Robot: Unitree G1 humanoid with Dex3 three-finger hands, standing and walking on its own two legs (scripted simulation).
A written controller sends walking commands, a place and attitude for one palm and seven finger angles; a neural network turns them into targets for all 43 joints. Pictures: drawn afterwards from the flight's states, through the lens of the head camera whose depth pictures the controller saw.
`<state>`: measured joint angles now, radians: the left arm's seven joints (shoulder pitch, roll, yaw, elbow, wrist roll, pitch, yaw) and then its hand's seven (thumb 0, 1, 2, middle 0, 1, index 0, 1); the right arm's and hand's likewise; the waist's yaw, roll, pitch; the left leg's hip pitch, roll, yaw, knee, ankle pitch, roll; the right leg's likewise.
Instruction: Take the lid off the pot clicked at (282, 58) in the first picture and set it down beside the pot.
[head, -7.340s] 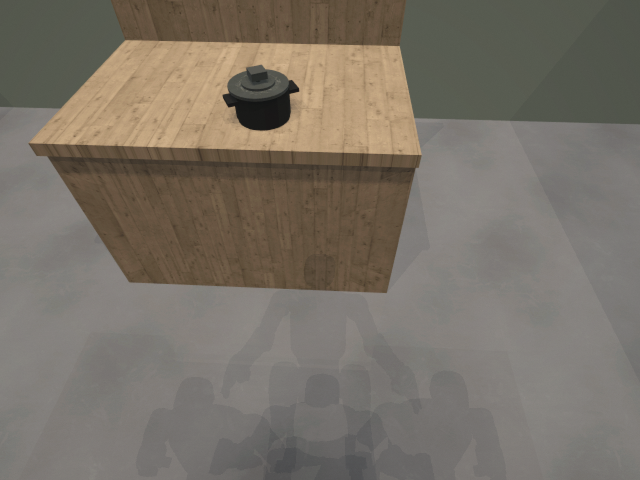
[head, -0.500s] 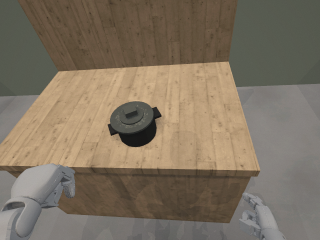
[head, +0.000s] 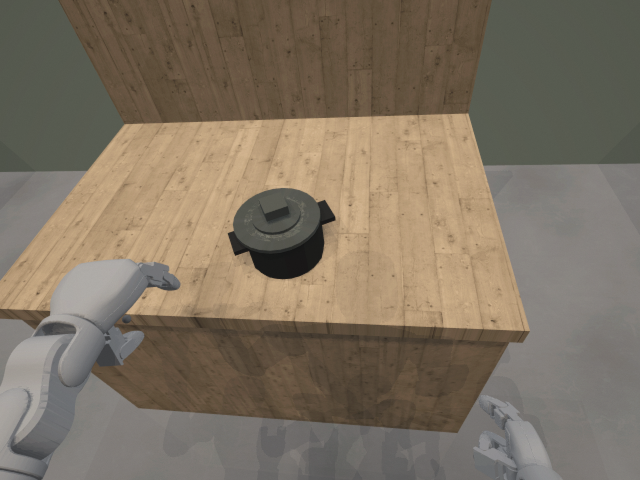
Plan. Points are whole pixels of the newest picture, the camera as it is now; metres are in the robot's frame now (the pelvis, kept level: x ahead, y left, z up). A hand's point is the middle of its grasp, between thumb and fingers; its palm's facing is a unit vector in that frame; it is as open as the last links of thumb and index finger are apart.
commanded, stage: reach forward and open the fingers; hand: left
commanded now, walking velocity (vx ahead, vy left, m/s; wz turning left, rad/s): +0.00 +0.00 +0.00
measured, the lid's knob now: (273, 206) +0.54 +0.15 +0.02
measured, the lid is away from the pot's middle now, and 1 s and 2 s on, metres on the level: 0.01 0.01 0.01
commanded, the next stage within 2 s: move the open hand above the knob in 0.20 s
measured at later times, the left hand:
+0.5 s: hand (162, 280) +0.32 +0.24 +0.09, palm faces -0.23 -0.02 -0.97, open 10.0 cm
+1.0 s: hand (214, 253) +0.38 +0.19 +0.07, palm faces -0.33 -0.04 -0.94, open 10.0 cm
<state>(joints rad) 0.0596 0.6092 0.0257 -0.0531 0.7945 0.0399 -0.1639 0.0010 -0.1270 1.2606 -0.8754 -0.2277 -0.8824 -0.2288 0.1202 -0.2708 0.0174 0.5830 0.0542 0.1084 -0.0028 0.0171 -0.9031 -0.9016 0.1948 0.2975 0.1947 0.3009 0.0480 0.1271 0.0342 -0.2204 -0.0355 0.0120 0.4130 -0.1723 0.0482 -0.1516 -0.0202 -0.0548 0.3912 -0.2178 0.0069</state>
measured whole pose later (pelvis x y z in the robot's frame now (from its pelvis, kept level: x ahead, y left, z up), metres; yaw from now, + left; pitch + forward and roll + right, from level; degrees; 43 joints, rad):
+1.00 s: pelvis +0.03 -0.01 +0.00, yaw +0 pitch +2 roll +0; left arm -0.37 0.55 -0.19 0.23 0.83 0.16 -0.31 0.00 -0.25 1.34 -0.83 -0.08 -0.84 -0.08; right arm 0.14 -0.31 0.02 0.58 0.06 0.13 0.00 0.02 -0.90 -0.90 0.20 0.30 0.19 0.30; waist -0.01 0.11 0.02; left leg -0.26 -0.04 0.01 0.44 -0.22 0.04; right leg -0.20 -0.02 -0.06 0.44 -0.28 0.00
